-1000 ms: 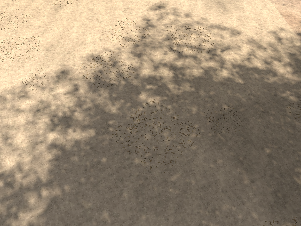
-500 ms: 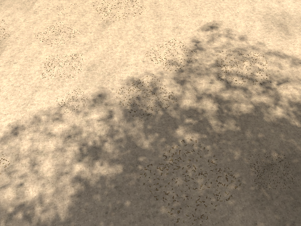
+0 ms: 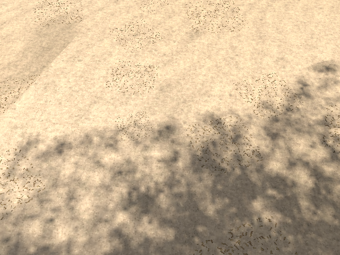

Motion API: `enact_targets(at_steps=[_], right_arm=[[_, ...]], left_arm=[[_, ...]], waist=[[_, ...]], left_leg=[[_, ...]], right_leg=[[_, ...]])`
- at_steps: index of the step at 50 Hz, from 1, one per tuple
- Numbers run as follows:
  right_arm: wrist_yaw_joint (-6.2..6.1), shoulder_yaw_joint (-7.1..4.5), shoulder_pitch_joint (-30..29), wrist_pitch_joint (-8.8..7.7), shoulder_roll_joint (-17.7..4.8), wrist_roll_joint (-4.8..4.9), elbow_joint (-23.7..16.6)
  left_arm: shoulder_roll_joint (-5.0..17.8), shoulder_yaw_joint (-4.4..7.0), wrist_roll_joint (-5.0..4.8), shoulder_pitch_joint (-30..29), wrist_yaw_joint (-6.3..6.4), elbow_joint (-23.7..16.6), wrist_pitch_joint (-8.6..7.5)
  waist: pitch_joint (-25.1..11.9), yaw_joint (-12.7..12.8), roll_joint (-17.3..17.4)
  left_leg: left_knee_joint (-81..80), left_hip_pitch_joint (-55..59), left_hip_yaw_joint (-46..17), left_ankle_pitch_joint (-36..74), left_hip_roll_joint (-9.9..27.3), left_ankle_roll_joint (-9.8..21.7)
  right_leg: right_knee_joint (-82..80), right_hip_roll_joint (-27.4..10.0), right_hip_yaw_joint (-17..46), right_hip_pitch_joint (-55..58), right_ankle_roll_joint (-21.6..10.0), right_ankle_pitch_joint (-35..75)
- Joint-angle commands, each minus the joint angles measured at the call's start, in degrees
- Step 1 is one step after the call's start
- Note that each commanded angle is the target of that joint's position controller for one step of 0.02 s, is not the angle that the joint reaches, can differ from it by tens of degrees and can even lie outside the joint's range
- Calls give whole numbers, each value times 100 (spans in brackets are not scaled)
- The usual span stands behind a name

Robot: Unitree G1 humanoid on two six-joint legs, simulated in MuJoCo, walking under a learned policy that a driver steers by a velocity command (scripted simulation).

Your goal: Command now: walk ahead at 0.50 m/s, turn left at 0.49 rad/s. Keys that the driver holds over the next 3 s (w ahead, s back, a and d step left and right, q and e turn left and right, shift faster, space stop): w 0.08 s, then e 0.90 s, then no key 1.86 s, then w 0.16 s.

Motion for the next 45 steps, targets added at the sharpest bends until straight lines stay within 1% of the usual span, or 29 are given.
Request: enact_targets(at_steps=[1,4,6,8,9,10,11,12,13,14,15,16,17,18,19,21,23,28,30,33,36,38,39,40,41,42,43,44,45], right_arm=[[-14,-162,234,-114,-788,1,-297],[-33,-127,582,-139,-729,-10,-195],[-78,-79,678,-147,-671,-41,-119],[-110,-30,704,-148,-635,-83,-63],[-128,-15,660,-158,-651,-102,-41],[-157,-13,533,-173,-696,-119,-40],[-189,-25,397,-185,-766,-131,-42],[-195,-37,228,-183,-831,-109,-39],[-197,-13,239,-216,-776,-73,-108],[-220,73,917,-226,-348,33,-197],[-221,49,1403,-153,-430,64,-60],[-218,34,946,-73,-648,-141,-63],[-188,35,354,-40,-641,-209,-184],[-160,48,75,4,-582,-210,-273],[-135,58,-21,93,-536,-224,-354],[-136,92,111,253,-410,-215,-354],[-160,104,61,333,-368,-198,-394],[-223,91,-636,447,-431,-179,-617],[-243,92,-843,446,-441,-149,-691],[-280,117,-989,397,-417,-91,-768],[-323,144,-904,315,-421,-12,-813],[-358,154,-588,245,-432,39,-782],[-384,151,-326,205,-438,38,-732],[-425,112,-121,162,-582,0,-693],[-474,15,-304,156,-1065,-83,-806],[-459,-40,-972,192,-1446,-144,-1099],[-416,-19,-949,217,-1207,-208,-1038],[-382,91,-1147,206,-807,-150,-1093],[-355,134,-1296,200,-654,-123,-1127]], left_arm=[[383,75,-10,-172,-21,-353,26],[334,28,-35,-659,-64,-495,-13],[272,-16,-67,-814,-81,-528,-66],[237,-47,-96,-824,-70,-510,-135],[283,-37,-97,-700,-61,-469,-163],[399,1,-89,-377,-42,-359,-189],[537,54,-81,145,-10,-162,-223],[580,86,-79,833,23,88,-288],[768,128,-43,1441,69,281,-361],[1309,233,5,1738,68,258,-367],[1276,269,-249,1659,14,278,-242],[1003,242,-385,1117,-28,80,-178],[737,180,-368,677,-23,-16,-128],[589,134,-323,530,4,-10,-84],[579,132,-328,532,38,37,-49],[678,173,-257,588,35,90,1],[824,237,-218,566,32,61,45],[926,338,-181,688,61,0,230],[958,376,-172,747,74,-14,290],[980,420,-143,776,80,-33,352],[989,449,-118,687,56,-68,404],[983,459,-136,541,30,-97,442],[969,458,-181,413,28,-123,457],[884,433,-244,353,43,-166,452],[527,349,-295,658,61,-200,437],[556,380,-288,704,109,-243,392],[1024,479,-76,535,115,-188,381],[1021,509,-81,665,80,-99,397],[934,497,-79,822,50,-7,449]], waist=[[-56,-21,453],[-60,-255,525],[-1,-313,490],[-48,-335,553],[-92,-267,639],[-182,-96,709],[-350,134,736],[-568,506,584],[-969,714,282],[-1715,409,-930],[-2424,217,-1312],[-1906,161,-377],[-1213,179,-43],[-786,106,104],[-607,22,39],[-690,-84,-116],[-787,-100,-183],[-610,167,-450],[-529,263,-500],[-500,343,-522],[-528,327,-604],[-552,179,-655],[-548,7,-611],[-527,-96,-428],[-584,172,579],[-318,267,1394],[-213,262,826],[-236,439,563],[-214,531,574]], left_leg=[[-794,89,-1254,1740,1406,651],[-720,558,-1197,2052,1437,502],[-500,791,-914,3193,1455,367],[-264,867,-692,3985,1465,186],[-134,923,-680,4247,1525,103],[119,996,-667,4648,1569,5],[564,1102,-629,5116,1565,-83],[1384,1119,-444,5128,1411,-182],[2460,557,-263,3865,1120,-304],[4456,-732,149,-27,413,-515],[5516,-1575,72,-2259,-14,-646],[5812,-1836,-236,-1858,381,-682],[5701,-2072,-210,-1604,550,-713],[5420,-2114,-198,-1442,731,-750],[5087,-1973,-188,-1335,847,-802],[4753,-1590,-64,-1205,794,-892],[4477,-1558,-17,-1157,776,-963],[3639,-1944,-91,-942,826,-1063],[3353,-2025,-144,-953,805,-1073],[2900,-1894,-190,-1086,700,-1024],[2280,-1467,-204,-1289,521,-897],[1496,-913,-195,-1279,393,-755],[762,-441,-169,-948,375,-676],[-91,127,-353,-647,625,-579],[-790,479,-1549,-1256,1812,-289],[-1082,116,-2890,-899,3018,261],[-747,-473,-2446,303,3065,572],[-533,-571,-1818,1041,2657,465],[-387,-526,-1207,1471,2282,290]], right_leg=[[-685,130,-268,-260,87,694],[-1430,230,-304,-316,-14,1219],[-1916,374,-464,-133,-139,1374],[-2312,581,-609,363,-324,1401],[-2440,664,-599,636,-441,1299],[-2561,765,-559,993,-568,1112],[-2715,923,-548,1450,-690,959],[-3266,1000,-561,2104,-801,1399],[-3327,510,-104,3172,-934,2985],[-2620,-1110,1592,4682,-1700,6447],[-3055,-1658,2975,5124,-2512,7258],[-3298,-1349,2613,4472,-2414,6076],[-3510,-1004,2089,3767,-2243,5082],[-3760,-719,1734,3199,-2046,4561],[-3943,-484,1499,2770,-1898,4139],[-4060,-227,1321,2314,-1750,3667],[-4140,-111,1308,2088,-1728,2951],[-4483,77,1895,1964,-1545,-10],[-4533,78,2176,2044,-1498,-581],[-4431,100,2447,2162,-1452,-592],[-4294,135,2716,2195,-1403,-127],[-4185,203,2883,2107,-1275,245],[-4079,335,2848,1920,-1103,143],[-3884,606,2670,1546,-808,-406],[-2869,1189,1943,1070,-457,-1489],[-1466,2051,556,221,-279,-1853],[-385,1480,485,497,-202,-1730],[94,1439,485,710,-208,-1449],[508,1425,422,715,-174,-1180]])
